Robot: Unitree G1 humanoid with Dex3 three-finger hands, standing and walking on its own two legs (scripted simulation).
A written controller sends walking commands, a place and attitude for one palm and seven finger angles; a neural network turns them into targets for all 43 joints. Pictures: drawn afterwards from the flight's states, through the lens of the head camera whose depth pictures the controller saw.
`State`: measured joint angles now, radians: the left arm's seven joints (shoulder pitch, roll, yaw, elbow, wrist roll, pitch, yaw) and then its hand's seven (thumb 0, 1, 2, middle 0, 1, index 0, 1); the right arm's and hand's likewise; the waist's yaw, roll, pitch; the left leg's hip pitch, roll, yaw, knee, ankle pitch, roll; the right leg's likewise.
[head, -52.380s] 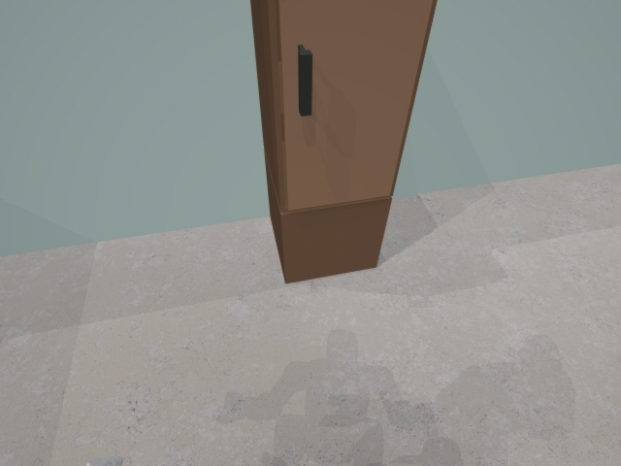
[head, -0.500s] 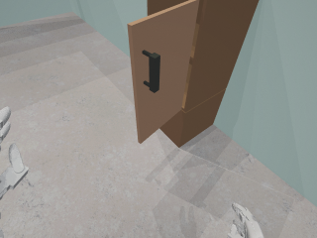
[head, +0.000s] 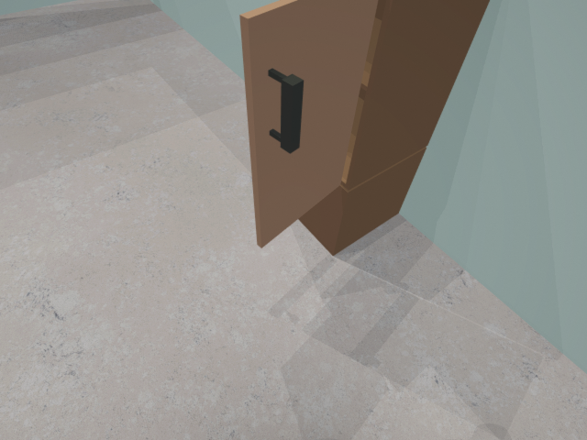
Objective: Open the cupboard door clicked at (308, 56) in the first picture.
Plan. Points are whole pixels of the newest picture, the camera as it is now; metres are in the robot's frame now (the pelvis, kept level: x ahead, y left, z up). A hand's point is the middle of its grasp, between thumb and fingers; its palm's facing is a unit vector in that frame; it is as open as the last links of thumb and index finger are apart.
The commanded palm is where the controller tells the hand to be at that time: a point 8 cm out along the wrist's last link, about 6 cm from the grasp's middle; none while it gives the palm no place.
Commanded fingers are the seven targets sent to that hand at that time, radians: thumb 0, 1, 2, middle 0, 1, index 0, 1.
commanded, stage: let the arm hang, fingers relaxed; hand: left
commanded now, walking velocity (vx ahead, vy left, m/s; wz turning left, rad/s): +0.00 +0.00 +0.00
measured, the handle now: (282, 111) +0.63 +0.06 +0.09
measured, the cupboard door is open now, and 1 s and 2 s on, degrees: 100 100 100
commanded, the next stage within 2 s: look to check the result in 0.72 s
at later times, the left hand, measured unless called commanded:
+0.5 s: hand out of the picture +0.08 +0.22 -0.15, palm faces +0.01 -0.95 -0.31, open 7.3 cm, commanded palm none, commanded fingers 0.00 0.90 0.90 -0.20 -0.30 -0.20 -0.30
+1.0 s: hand out of the picture +0.11 +0.22 -0.14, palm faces -0.01 -0.94 -0.34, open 7.4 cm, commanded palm none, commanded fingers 0.00 0.90 0.90 -0.20 -0.30 -0.20 -0.30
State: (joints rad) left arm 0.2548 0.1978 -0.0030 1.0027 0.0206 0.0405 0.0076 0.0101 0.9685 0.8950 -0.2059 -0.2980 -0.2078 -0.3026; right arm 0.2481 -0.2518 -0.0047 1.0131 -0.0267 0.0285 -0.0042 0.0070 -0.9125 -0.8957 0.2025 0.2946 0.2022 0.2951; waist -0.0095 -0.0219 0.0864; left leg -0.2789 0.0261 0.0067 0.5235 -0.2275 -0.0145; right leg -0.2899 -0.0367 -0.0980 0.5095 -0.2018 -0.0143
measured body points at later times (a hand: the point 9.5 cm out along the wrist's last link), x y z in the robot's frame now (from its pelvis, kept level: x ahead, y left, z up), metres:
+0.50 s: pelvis +0.02 +0.00 +0.01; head +0.03 -0.02 +0.46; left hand +0.08 +0.27 -0.13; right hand +0.04 -0.25 -0.15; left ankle +0.03 +0.13 -0.73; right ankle +0.05 -0.11 -0.73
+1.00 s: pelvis +0.04 -0.01 +0.01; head +0.07 -0.03 +0.46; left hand +0.11 +0.27 -0.12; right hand +0.10 -0.30 -0.14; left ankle +0.03 +0.13 -0.73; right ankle +0.05 -0.11 -0.73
